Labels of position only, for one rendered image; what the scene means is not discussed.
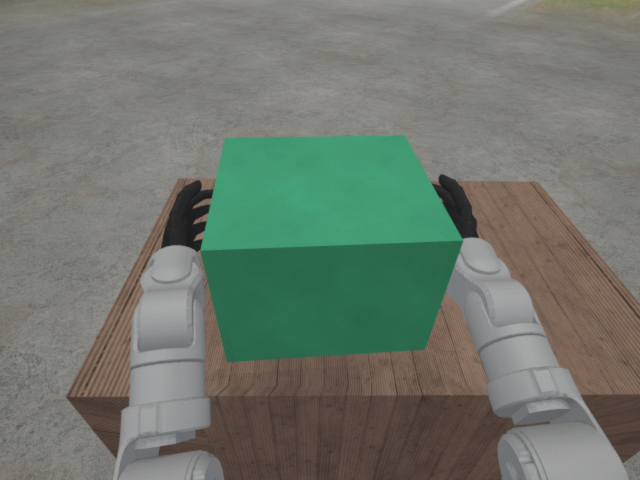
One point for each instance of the right robot forearm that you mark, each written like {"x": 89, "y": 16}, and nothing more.
{"x": 526, "y": 382}

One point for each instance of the robot left upper arm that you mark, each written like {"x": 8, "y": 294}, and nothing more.
{"x": 192, "y": 465}

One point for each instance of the robot left hand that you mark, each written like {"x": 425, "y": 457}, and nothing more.
{"x": 180, "y": 229}

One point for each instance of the carton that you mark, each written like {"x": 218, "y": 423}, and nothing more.
{"x": 322, "y": 246}

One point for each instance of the robot right upper arm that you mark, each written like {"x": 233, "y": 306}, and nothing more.
{"x": 572, "y": 450}

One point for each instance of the pedestal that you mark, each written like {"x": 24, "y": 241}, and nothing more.
{"x": 404, "y": 415}

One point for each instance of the left robot forearm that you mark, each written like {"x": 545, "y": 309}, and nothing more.
{"x": 167, "y": 401}

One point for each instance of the robot right hand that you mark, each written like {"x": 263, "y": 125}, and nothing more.
{"x": 457, "y": 206}

